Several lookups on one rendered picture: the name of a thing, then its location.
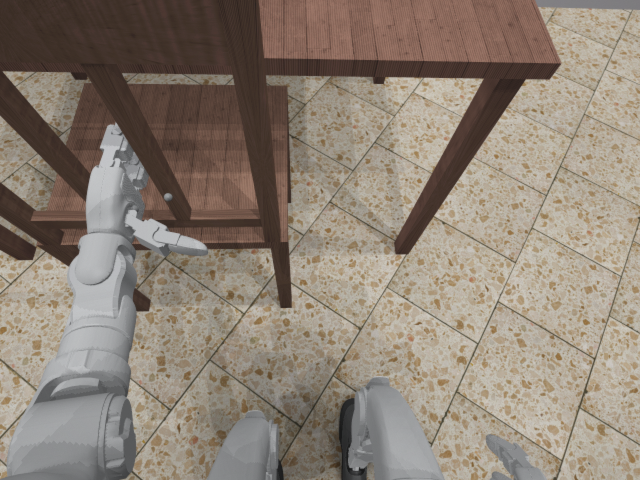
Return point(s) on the right robot shin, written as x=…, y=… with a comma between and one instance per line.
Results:
x=360, y=452

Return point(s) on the chair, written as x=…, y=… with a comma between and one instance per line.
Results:
x=221, y=151

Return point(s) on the right robot hand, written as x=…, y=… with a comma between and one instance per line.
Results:
x=515, y=460

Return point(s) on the left robot hand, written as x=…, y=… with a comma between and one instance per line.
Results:
x=113, y=189

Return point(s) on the right robot foot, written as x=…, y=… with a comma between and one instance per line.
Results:
x=345, y=437

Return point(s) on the left robot forearm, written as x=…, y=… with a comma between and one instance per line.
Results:
x=94, y=349

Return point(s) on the table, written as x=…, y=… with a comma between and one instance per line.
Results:
x=503, y=42

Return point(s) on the robot left upper arm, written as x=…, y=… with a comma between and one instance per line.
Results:
x=82, y=438

